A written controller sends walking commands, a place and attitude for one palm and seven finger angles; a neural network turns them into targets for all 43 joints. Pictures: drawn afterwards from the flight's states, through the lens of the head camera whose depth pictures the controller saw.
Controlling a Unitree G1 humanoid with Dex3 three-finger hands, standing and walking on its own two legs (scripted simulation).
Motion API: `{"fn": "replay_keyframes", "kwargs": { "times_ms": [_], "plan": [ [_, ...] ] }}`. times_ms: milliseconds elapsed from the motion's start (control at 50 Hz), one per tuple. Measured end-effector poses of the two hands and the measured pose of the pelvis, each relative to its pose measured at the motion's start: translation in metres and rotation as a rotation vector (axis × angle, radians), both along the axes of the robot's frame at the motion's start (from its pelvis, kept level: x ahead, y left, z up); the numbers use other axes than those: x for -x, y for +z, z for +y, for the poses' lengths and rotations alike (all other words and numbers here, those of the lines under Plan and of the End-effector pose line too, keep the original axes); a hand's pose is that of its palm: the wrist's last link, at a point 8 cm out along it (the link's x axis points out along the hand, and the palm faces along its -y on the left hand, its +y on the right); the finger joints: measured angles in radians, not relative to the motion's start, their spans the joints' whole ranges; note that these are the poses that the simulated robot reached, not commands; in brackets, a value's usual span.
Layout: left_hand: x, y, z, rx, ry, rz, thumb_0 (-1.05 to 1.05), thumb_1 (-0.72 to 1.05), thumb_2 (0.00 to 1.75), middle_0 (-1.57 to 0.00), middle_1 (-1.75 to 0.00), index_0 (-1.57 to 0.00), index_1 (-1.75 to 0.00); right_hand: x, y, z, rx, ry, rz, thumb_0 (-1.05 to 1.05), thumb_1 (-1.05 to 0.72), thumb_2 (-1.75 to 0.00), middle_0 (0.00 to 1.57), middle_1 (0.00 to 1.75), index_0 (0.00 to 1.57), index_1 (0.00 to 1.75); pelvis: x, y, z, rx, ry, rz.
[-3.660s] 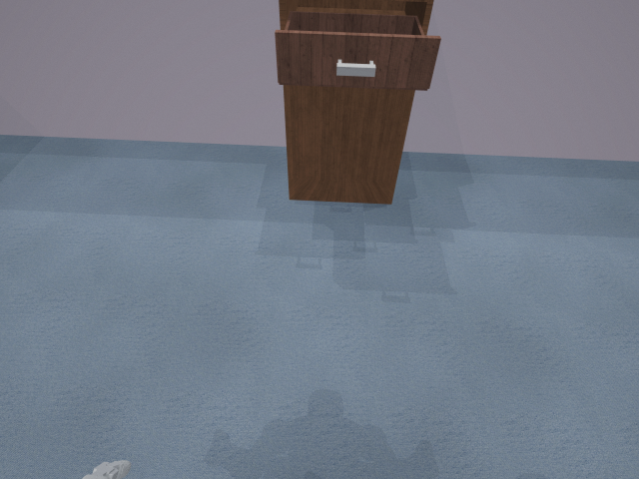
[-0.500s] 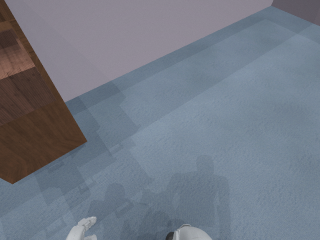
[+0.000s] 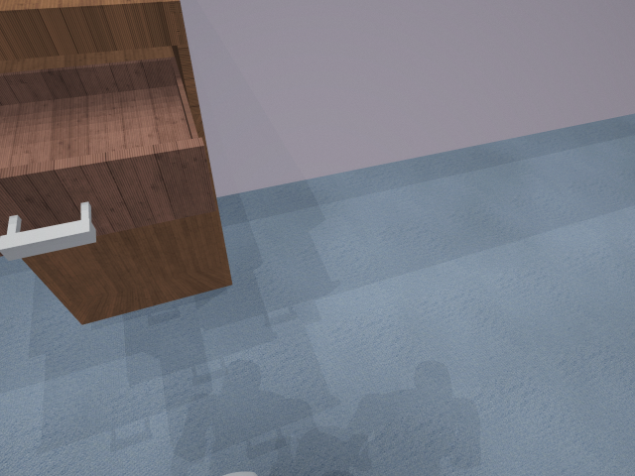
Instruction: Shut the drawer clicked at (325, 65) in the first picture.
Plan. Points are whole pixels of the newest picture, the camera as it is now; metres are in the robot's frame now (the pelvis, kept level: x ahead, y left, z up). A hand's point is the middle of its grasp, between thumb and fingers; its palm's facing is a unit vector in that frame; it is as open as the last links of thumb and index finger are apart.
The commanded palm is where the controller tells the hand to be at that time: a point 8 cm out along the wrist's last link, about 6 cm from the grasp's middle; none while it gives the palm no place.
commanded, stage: turn to face it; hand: left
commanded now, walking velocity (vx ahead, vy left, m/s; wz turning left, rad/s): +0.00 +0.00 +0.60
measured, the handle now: (50, 227) +0.40 +0.40 +0.04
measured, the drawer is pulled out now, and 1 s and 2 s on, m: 0.30 0.30 0.30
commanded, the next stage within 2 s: take the last steps up to it in 0.56 s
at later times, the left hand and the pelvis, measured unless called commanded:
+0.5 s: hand out of the picture +0.05 +0.15 -0.12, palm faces +0.29 -0.91 -0.30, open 7.4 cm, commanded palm none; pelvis +0.00 -0.07 +0.01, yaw +16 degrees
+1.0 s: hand out of the picture -0.18 +0.11 -0.16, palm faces +0.50 -0.84 -0.22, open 7.4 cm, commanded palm none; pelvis -0.03 -0.04 +0.01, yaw +24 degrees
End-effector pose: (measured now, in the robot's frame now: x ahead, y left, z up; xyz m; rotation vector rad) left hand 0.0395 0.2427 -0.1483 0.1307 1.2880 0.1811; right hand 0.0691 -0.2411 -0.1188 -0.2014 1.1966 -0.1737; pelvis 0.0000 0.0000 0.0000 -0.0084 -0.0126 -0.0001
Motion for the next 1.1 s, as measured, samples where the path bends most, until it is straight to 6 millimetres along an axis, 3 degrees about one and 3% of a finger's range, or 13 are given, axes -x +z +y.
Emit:
{"fn": "replay_keyframes", "kwargs": {
  "times_ms": [140,260,420,520,620,780,960,1020,1100],
  "plan": [
    [0.014,0.023,0.023,-0.045,0.080,0.011,0.00,0.91,0.89,-0.20,-0.30,-0.20,-0.30,-0.010,0.013,0.003,0.009,0.065,0.027,0.01,-0.90,-0.90,0.20,0.30,0.20,0.30,-0.002,0.017,0.001,0.019,0.067,0.005],
    [0.010,0.038,0.018,-0.083,0.124,-0.038,0.00,0.91,0.89,-0.20,-0.30,-0.20,-0.30,-0.021,0.012,-0.010,-0.007,0.107,0.035,0.01,-0.90,-0.90,0.21,0.30,0.20,0.30,-0.004,0.020,-0.014,0.013,0.130,0.013],
    [-0.001,0.049,-0.026,-0.139,0.151,-0.144,0.00,0.91,0.89,-0.20,-0.30,-0.20,-0.30,-0.042,-0.016,-0.053,-0.048,0.157,0.026,0.01,-0.90,-0.90,0.20,0.30,0.20,0.30,-0.003,0.007,-0.057,-0.019,0.216,0.007],
    [0.020,0.062,-0.059,-0.138,0.208,-0.158,0.00,0.90,0.89,-0.20,-0.30,-0.20,-0.30,-0.057,-0.014,-0.069,-0.056,0.214,0.039,0.01,-0.90,-0.90,0.20,0.30,0.20,0.30,-0.002,0.016,-0.073,-0.048,0.282,-0.009],
    [0.051,0.062,-0.083,-0.114,0.266,-0.116,0.00,0.90,0.89,-0.20,-0.30,-0.20,-0.30,-0.066,-0.007,-0.073,-0.061,0.269,0.041,0.01,-0.91,-0.90,0.20,0.30,0.19,0.30,0.001,0.023,-0.085,-0.066,0.326,-0.011],
    [0.131,0.049,-0.102,-0.068,0.388,0.003,0.00,0.91,0.89,-0.20,-0.30,-0.20,-0.30,-0.078,-0.001,-0.051,-0.047,0.387,0.061,0.01,-0.91,-0.90,0.20,0.30,0.19,0.30,0.014,0.023,-0.085,-0.048,0.381,-0.006],
    [0.233,0.022,-0.099,0.029,0.526,0.193,0.00,0.91,0.89,-0.20,-0.30,-0.20,-0.30,-0.096,0.014,0.017,-0.036,0.511,-0.060,0.01,-0.91,-0.90,0.20,0.30,0.19,0.30,0.027,0.015,-0.048,0.005,0.418,0.003],
    [0.240,0.018,-0.088,0.054,0.513,0.240,0.00,0.91,0.89,-0.20,-0.30,-0.20,-0.30,-0.083,0.016,0.030,-0.033,0.492,-0.070,0.01,-0.91,-0.90,0.20,0.30,0.20,0.30,0.027,0.015,-0.035,-0.005,0.413,-0.014],
    [0.212,0.023,-0.065,0.057,0.483,0.186,0.01,0.91,0.89,-0.20,-0.30,-0.20,-0.30,-0.053,0.016,0.027,-0.011,0.432,-0.001,0.00,-0.93,-0.90,0.20,0.30,0.20,0.30,0.018,0.023,-0.020,-0.005,0.420,-0.023]
  ]
}}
